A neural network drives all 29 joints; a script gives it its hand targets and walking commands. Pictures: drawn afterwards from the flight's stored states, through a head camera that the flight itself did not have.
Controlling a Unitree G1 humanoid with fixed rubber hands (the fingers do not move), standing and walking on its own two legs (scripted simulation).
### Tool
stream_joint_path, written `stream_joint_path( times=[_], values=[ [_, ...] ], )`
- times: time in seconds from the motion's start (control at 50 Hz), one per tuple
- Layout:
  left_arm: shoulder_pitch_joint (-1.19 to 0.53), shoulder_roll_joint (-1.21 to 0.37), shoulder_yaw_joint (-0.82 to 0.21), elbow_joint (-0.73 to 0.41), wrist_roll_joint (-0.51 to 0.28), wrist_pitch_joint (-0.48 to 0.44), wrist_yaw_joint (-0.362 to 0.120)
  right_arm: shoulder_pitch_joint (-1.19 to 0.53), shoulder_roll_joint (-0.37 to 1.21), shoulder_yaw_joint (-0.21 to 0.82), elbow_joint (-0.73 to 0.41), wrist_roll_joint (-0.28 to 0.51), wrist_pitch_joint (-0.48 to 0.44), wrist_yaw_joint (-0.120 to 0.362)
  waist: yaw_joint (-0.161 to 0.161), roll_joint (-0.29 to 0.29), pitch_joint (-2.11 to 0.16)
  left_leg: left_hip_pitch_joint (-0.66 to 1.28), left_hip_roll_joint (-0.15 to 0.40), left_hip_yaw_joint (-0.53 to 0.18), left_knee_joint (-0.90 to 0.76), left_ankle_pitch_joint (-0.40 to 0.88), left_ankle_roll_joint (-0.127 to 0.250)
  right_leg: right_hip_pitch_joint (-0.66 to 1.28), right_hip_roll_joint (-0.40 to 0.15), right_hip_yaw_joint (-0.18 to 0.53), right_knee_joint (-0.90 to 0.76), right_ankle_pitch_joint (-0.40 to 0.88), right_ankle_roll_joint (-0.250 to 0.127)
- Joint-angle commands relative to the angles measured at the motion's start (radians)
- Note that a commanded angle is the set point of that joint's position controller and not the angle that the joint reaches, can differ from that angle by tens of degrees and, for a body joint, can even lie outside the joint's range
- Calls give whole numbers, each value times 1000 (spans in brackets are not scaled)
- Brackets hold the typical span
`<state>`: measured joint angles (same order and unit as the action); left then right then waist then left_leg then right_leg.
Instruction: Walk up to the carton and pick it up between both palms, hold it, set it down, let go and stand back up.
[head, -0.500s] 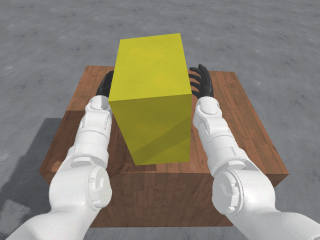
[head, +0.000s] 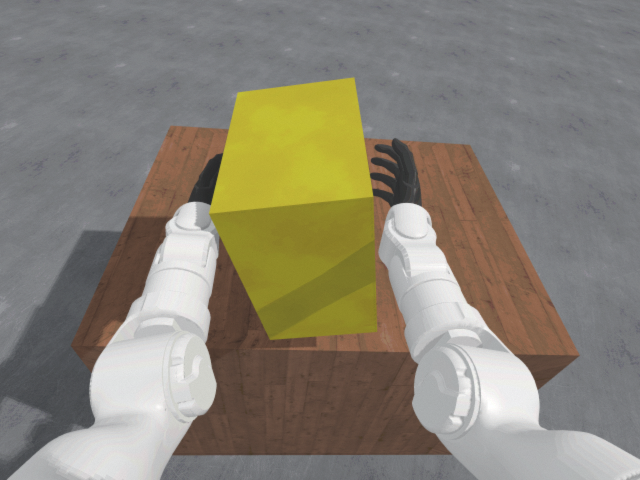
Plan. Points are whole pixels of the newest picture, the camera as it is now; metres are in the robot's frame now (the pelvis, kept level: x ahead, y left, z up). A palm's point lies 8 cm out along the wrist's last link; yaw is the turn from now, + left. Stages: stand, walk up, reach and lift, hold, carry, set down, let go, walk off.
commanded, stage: set down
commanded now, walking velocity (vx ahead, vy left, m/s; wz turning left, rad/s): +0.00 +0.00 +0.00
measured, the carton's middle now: (309, 216) +0.45 -0.01 +0.08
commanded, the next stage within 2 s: none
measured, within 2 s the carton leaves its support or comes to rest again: neither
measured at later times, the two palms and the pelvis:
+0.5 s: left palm (207, 213) +0.45 +0.13 +0.09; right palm (393, 212) +0.41 -0.12 +0.12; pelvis +0.02 +0.00 +0.00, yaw +0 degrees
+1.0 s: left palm (197, 212) +0.48 +0.15 +0.07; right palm (371, 217) +0.43 -0.10 +0.09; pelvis +0.04 +0.03 +0.00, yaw +0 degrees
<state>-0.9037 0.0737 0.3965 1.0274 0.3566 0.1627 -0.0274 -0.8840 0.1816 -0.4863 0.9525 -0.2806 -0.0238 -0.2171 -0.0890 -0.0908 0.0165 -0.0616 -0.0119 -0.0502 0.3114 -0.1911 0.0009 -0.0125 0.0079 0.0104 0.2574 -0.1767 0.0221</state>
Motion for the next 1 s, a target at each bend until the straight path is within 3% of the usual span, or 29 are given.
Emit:
stream_joint_path(
  times=[0.0,0.42,0.7,0.98],
  values=[
    [-819,-578,-171,-146,-70,-145,-203,-560,652,196,-52,-42,-62,142,-73,164,-555,-49,-20,154,-32,218,-53,233,-9,-58,86,575,68],
    [-806,-545,-124,-75,-49,-214,-222,-524,710,160,-38,-121,-106,135,-68,150,-630,-163,-23,163,-13,253,-51,295,-29,-56,153,735,81],
    [-780,-567,-154,-52,-39,-235,-202,-476,686,118,31,-149,-146,137,-88,204,-661,-46,-3,145,63,475,-83,147,-1,-91,149,722,55],
    [-703,-613,-160,-17,-8,-281,-167,-436,641,96,73,-203,-233,152,-90,214,-687,43,17,126,110,660,-105,6,28,-126,119,642,25]
  ],
)
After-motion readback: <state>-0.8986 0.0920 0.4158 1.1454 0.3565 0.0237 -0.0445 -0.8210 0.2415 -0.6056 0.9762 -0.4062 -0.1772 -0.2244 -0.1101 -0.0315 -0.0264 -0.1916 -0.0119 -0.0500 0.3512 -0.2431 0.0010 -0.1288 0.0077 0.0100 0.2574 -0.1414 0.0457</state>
